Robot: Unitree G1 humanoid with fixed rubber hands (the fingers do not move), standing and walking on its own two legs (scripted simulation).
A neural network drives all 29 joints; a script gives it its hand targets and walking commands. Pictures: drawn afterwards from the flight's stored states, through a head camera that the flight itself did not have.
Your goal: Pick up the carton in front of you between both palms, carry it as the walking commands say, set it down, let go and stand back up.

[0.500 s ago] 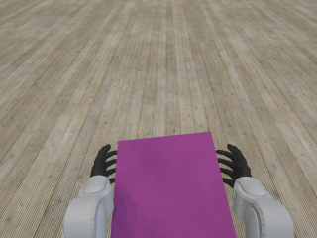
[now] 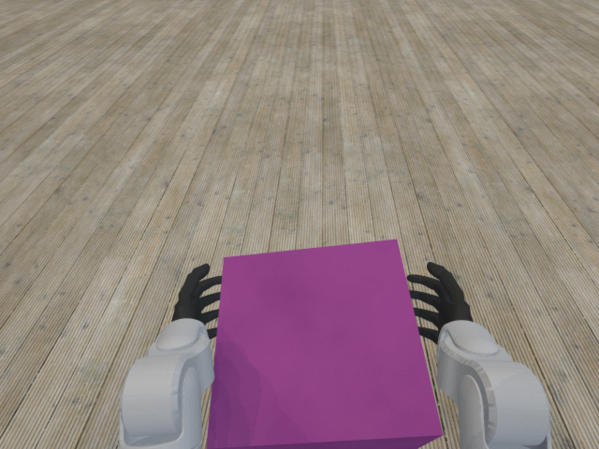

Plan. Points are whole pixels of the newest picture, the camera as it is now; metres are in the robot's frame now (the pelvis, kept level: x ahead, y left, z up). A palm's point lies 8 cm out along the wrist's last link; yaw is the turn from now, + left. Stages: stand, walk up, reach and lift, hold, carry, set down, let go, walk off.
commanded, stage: carry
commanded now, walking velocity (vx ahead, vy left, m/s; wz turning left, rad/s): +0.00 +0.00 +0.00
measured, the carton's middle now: (323, 361) +0.26 +0.00 +0.01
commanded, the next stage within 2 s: hold in 1.56 s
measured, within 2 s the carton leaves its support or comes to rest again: neither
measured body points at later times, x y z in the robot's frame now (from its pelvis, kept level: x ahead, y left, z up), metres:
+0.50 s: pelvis +0.04 +0.02 -0.01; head +0.04 +0.02 +0.44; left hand +0.33 +0.17 +0.04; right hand +0.32 -0.13 +0.04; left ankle +0.01 +0.11 -0.74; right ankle -0.01 -0.10 -0.74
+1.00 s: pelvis +0.01 +0.01 +0.00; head +0.00 +0.01 +0.45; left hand +0.31 +0.16 +0.03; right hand +0.30 -0.14 +0.02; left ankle +0.01 +0.11 -0.74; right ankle -0.01 -0.10 -0.74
